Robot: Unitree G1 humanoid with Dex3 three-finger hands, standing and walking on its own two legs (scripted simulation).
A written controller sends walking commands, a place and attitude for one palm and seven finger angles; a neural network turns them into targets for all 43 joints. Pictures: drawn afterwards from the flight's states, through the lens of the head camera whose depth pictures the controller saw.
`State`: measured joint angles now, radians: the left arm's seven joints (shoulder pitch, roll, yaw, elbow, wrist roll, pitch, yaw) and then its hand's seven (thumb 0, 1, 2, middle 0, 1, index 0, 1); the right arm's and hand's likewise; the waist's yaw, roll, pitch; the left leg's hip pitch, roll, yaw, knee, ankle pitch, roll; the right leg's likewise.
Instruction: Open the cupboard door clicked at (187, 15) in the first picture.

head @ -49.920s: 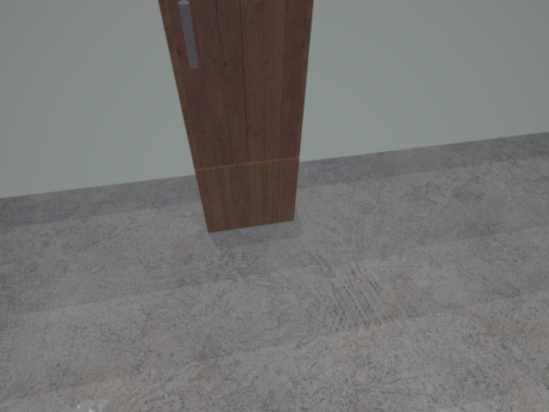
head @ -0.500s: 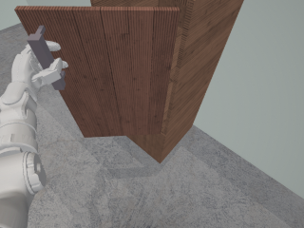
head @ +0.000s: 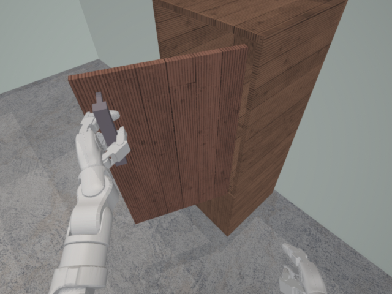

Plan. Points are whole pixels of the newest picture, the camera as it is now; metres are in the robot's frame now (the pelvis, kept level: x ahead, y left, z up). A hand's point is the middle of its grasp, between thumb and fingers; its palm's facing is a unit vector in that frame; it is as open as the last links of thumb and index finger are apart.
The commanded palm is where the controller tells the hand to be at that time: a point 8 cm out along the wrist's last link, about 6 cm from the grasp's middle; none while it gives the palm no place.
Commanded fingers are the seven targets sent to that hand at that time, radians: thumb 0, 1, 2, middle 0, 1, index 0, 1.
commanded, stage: pull the door open along its arc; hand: left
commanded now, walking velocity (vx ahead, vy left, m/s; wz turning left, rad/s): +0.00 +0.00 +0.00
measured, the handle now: (110, 130) +0.41 +0.21 +0.14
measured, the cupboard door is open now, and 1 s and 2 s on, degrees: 67 90 91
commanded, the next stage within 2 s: open thumb and fingers to let go in 0.38 s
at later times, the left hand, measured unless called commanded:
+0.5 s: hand (163, 188) +0.26 +0.08 +0.14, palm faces +0.34 -0.94 +0.04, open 6.2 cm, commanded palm +0.23 +0.13 +0.14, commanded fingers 0.00 0.76 0.84 -0.39 -1.34 -0.39 -1.34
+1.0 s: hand (159, 179) +0.28 +0.08 +0.15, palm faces +0.37 -0.93 +0.01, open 12.5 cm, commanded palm +0.24 +0.12 +0.14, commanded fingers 0.00 -0.50 0.30 -0.26 -0.95 -0.26 -0.95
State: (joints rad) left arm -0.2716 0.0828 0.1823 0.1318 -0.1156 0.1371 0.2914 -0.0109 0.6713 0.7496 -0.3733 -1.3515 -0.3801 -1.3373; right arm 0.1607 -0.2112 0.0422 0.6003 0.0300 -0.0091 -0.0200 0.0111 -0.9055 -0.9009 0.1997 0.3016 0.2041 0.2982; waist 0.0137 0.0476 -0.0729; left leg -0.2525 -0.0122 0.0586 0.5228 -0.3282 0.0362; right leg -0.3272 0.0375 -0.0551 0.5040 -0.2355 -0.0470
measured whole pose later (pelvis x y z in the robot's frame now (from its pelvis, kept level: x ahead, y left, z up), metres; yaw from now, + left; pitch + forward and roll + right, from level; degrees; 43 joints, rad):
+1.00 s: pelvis -0.02 -0.02 +0.01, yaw +3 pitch -5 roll +0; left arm -0.06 -0.06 -0.16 -0.11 -0.02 0.23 0.47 0.00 -0.27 0.40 -0.33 -1.21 -0.32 -1.21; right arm 0.13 -0.18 0.05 0.66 -0.01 0.07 -0.03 0.01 -0.90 -0.90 0.20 0.30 0.20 0.30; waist 0.05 0.06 0.00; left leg -0.10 -0.01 0.00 0.45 -0.27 0.01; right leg -0.15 0.04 -0.11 0.41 -0.19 -0.07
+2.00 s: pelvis -0.01 +0.00 +0.00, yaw +1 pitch -4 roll +0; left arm 0.21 0.15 -0.11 -0.35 -0.14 0.19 -0.01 -0.01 -0.50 0.30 -0.20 -0.33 -0.19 -0.31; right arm 0.19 -0.20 0.09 0.53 0.03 0.06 -0.02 0.01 -0.90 -0.90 0.20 0.30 0.20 0.30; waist 0.03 0.04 -0.02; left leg -0.12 -0.03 0.04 0.50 -0.32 0.04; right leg -0.19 0.02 -0.07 0.50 -0.24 -0.04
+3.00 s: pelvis -0.01 +0.00 +0.00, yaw +3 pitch -2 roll -1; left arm 0.43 0.27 0.19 -0.42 -0.30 0.08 -0.25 -0.01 -0.50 0.30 -0.15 -0.30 -0.16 -0.30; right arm 0.23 -0.24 0.08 0.58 0.06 -0.22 -0.05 0.02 -0.90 -0.90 0.20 0.30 0.21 0.30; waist 0.05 0.06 -0.05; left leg -0.19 -0.02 0.01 0.58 -0.36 0.04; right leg -0.23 0.03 -0.10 0.52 -0.26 -0.04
